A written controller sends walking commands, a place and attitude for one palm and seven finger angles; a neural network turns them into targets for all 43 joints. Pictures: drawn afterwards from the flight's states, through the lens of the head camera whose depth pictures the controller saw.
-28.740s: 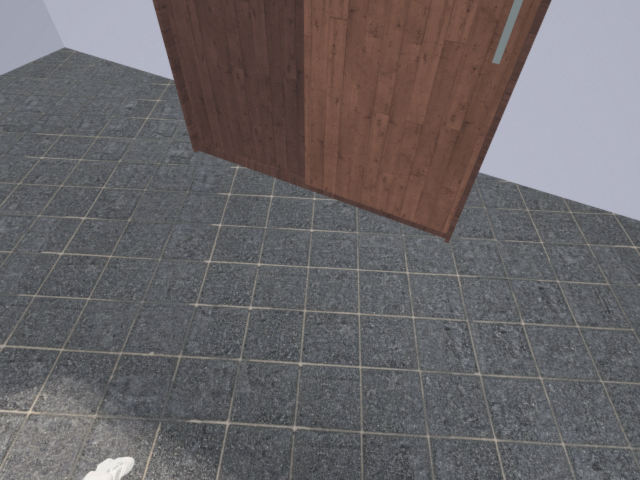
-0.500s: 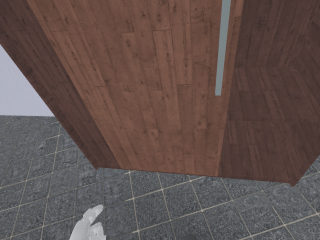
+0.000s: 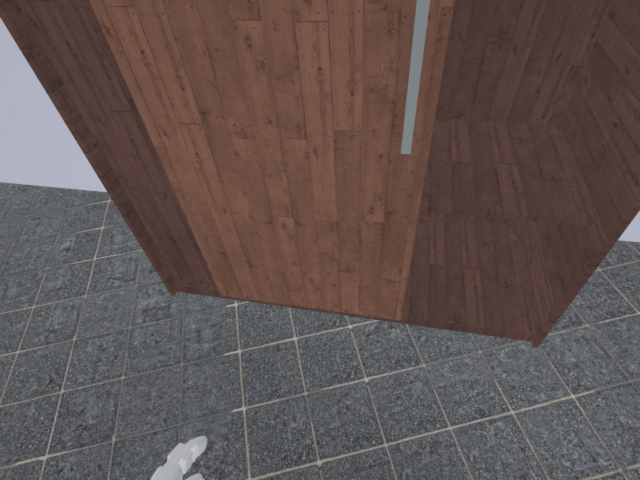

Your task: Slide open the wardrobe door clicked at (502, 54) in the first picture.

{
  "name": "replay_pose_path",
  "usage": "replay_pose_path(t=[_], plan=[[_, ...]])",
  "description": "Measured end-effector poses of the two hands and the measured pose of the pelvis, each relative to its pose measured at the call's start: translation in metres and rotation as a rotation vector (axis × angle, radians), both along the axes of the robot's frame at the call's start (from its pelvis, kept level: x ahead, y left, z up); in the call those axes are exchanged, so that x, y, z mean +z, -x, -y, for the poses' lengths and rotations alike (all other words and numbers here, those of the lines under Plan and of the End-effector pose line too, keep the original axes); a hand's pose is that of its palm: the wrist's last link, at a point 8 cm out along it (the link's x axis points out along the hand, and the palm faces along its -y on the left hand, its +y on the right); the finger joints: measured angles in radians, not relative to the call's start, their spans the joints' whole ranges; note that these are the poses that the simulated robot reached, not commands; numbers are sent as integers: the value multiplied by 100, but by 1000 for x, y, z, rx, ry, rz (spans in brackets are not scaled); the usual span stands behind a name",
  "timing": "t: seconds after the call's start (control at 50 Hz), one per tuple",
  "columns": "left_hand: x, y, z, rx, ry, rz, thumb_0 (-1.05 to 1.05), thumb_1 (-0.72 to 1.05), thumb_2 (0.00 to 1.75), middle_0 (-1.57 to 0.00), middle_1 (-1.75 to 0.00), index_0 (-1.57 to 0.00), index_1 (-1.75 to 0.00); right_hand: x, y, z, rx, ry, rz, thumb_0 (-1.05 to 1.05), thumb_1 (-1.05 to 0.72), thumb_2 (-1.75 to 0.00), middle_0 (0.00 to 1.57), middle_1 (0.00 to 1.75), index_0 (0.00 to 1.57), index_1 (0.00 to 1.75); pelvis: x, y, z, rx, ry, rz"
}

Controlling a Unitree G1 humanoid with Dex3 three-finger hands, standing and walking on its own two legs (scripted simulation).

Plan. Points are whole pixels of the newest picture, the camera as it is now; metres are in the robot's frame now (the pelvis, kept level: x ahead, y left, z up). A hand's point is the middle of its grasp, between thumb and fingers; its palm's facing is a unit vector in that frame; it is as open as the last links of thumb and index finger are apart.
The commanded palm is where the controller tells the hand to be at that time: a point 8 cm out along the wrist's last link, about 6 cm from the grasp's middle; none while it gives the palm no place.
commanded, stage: stop stepping back and stand still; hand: right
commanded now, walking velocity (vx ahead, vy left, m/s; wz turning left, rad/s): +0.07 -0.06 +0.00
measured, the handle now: (415, 67) +0.74 -0.14 +0.17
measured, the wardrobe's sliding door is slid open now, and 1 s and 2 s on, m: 0.44 0.44 0.44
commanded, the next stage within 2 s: let the arm hang, fingers relaxed in 0.84 s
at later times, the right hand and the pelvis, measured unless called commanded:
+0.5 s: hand out of the picture +0.22 -0.31 +0.18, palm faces +0.46 +0.72 -0.52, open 7.4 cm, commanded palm +0.17 -0.34 +0.18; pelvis +0.03 -0.04 +0.00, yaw +0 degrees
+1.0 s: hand out of the picture +0.27 -0.33 +0.10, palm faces +0.28 +0.80 -0.53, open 7.4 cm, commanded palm none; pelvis +0.05 -0.06 +0.00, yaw +0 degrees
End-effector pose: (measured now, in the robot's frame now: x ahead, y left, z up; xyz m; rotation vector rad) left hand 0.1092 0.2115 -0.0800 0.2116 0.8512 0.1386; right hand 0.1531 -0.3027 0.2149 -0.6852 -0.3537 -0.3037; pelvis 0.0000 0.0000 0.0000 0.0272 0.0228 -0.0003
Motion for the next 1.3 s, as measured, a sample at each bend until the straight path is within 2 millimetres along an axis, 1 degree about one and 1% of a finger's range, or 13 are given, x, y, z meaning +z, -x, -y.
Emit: replay_pose_path(t=[0.06,0.22,0.32,0.4,0.5,0.64,0.78,0.94,0.98,1.06,1.16,1.22,1.3], plan=[[-16,-6,-9,-11,-28,-21,1,90,90,-21,-30,-21,-30,-9,9,19,-87,-60,36,1,-88,-90,22,30,21,30,-8,7,11,2,-25,20],[-4,-41,-3,7,-116,112,1,90,90,-21,-30,-20,-30,-53,-11,40,-121,-286,79,2,-89,-90,21,30,21,30,-22,1,39,-14,12,59],[9,-53,25,-29,-23,172,1,90,90,-20,-30,-20,-30,-23,-21,28,-29,-151,74,2,-89,-90,21,30,21,30,-10,2,35,-13,25,57],[-1,-60,38,-61,52,165,1,90,90,-21,-30,-20,-30,-2,-17,21,-19,-8,48,2,-88,-90,21,30,21,30,-9,-9,31,-14,21,33],[-16,-62,38,-58,59,52,1,90,90,-21,-30,-20,-30,-14,-26,39,-119,-74,-30,1,-88,-90,21,30,21,30,-2,-27,39,-4,25,21],[-10,-79,30,-17,-18,38,1,90,90,-21,-30,-20,-30,-48,-62,52,-142,-203,-85,2,-89,-90,21,30,21,30,-2,-47,51,0,32,28],[11,-105,32,-14,-18,126,1,90,90,-21,-30,-20,-30,-29,-83,39,-17,-114,-70,2,-88,-90,21,30,21,30,2,-53,51,10,14,-2],[16,-110,31,-1,-20,143,1,90,90,-21,-30,-20,-30,-31,-74,49,-47,-103,-122,1,-88,-90,21,30,21,30,4,-53,54,18,12,-11],[7,-108,30,-43,-4,124,1,90,90,-21,-30,-20,-30,-59,-76,56,-66,-135,-222,1,-89,-90,21,30,21,30,3,-50,57,0,10,-19],[-18,-97,20,-79,-12,15,1,90,90,-21,-30,-20,-30,-178,-71,64,-175,-321,-678,0,-89,-90,20,30,20,30,-4,-40,64,-21,17,-27],[-30,-55,16,-39,-36,-129,1,90,90,-21,-30,-20,-30,-309,1,23,-249,-532,-1230,1,-90,-90,20,30,20,30,-4,-31,65,-22,30,-3],[-33,-18,18,-14,-49,-247,1,90,90,-21,-30,-20,-30,-349,58,-14,-250,-641,-1461,1,-91,-90,20,30,20,30,-1,-26,63,-21,27,13],[-38,31,25,10,-51,-415,1,90,90,-20,-30,-20,-30,-363,115,-14,-362,-711,-1575,0,-99,-90,21,30,21,30,3,-20,61,-30,14,22]])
